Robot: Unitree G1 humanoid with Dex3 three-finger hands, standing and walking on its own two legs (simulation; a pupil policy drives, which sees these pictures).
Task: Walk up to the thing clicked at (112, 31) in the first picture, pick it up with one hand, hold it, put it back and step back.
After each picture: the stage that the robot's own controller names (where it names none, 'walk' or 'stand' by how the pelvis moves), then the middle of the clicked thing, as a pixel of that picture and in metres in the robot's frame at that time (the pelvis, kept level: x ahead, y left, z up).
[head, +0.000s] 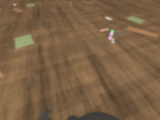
stand; (111, 35) +2.14 -0.50 -0.65
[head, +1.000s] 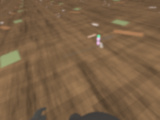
walk; (98, 40) +2.06 -0.04 -0.63
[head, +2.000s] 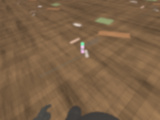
walk; (82, 47) +1.47 +0.26 -0.65
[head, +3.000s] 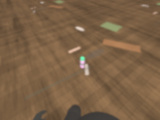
walk; (82, 62) +0.99 +0.20 -0.65
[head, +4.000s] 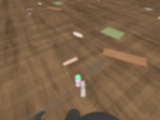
walk; (77, 81) +0.62 +0.19 -0.63
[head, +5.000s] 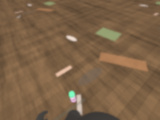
stand; (72, 97) +0.36 +0.22 -0.63
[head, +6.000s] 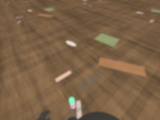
stand; (72, 103) +0.33 +0.20 -0.65
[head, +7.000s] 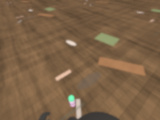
stand; (72, 101) +0.35 +0.21 -0.66
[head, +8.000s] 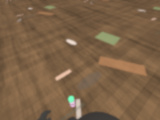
stand; (72, 101) +0.33 +0.22 -0.66
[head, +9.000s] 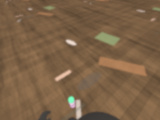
stand; (72, 102) +0.33 +0.21 -0.66
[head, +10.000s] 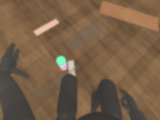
go down; (62, 64) +0.41 +0.24 -0.31
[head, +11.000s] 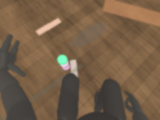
go down; (64, 63) +0.41 +0.25 -0.27
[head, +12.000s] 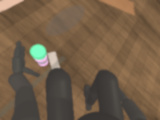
close in; (41, 57) +0.39 +0.29 -0.16
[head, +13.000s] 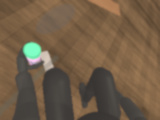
close; (34, 57) +0.39 +0.29 -0.16
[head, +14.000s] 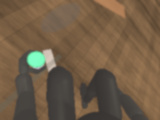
lift; (37, 62) +0.34 +0.29 -0.16
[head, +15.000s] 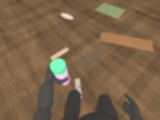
lift; (62, 74) +0.31 +0.19 +0.03
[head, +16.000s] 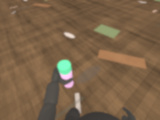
hold; (66, 75) +0.32 +0.17 +0.03
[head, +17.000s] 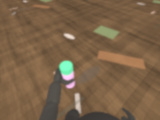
hold; (68, 76) +0.32 +0.16 +0.02
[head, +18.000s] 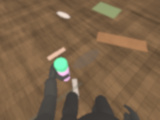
crouch; (63, 71) +0.35 +0.19 -0.03
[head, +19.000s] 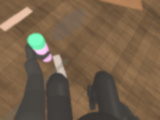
lower; (42, 50) +0.46 +0.27 -0.09
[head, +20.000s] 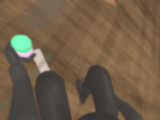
lower; (25, 51) +0.43 +0.29 -0.16
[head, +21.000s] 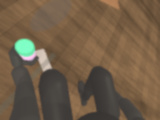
lower; (28, 54) +0.41 +0.30 -0.16
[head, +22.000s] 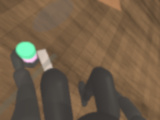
lower; (30, 57) +0.39 +0.30 -0.16
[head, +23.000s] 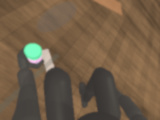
lower; (35, 57) +0.38 +0.29 -0.16
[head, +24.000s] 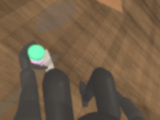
open; (37, 58) +0.39 +0.27 -0.16
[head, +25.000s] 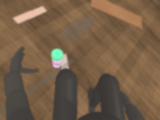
stand; (57, 59) +0.40 +0.25 -0.19
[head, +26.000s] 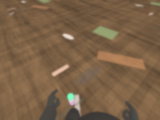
stand; (71, 99) +0.33 +0.19 -0.58
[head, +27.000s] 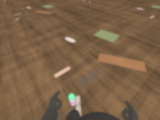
stand; (72, 99) +0.36 +0.20 -0.60
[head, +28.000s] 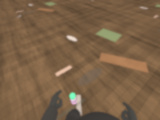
stand; (73, 98) +0.35 +0.19 -0.60
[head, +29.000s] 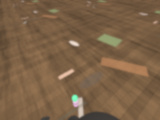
walk; (75, 101) +0.37 +0.18 -0.65
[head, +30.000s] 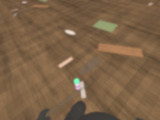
walk; (77, 84) +0.50 +0.21 -0.64
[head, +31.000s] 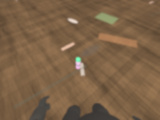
walk; (78, 63) +0.82 +0.19 -0.63
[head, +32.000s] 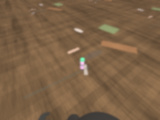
stand; (82, 63) +1.01 +0.17 -0.64
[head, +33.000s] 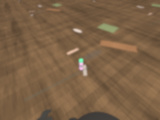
stand; (81, 64) +0.99 +0.19 -0.66
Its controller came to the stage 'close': yes
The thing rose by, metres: 0.67
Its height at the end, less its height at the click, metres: +0.00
